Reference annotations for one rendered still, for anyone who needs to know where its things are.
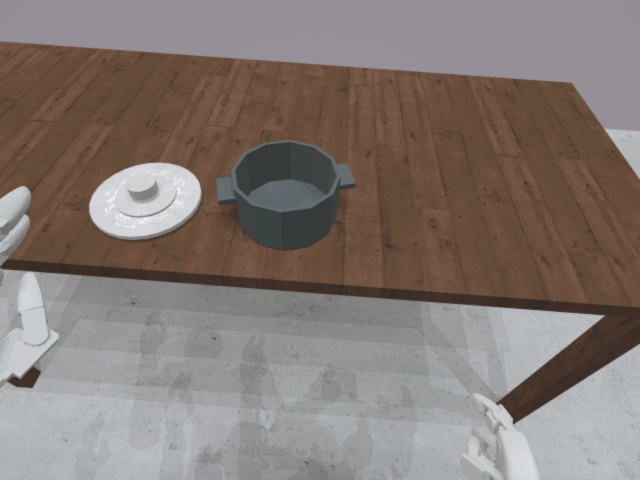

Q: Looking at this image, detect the lid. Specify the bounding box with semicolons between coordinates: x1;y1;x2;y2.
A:
89;163;202;240

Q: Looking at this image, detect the pot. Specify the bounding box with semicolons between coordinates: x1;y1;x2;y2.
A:
216;140;356;250

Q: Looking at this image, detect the knob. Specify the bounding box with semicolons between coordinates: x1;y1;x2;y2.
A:
126;173;158;200

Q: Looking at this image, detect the table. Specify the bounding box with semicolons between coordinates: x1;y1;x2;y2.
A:
0;41;640;424

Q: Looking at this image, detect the robot right hand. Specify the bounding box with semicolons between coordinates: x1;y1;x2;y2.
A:
462;393;540;480

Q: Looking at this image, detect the robot left hand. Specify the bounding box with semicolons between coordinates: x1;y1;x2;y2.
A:
0;186;59;388

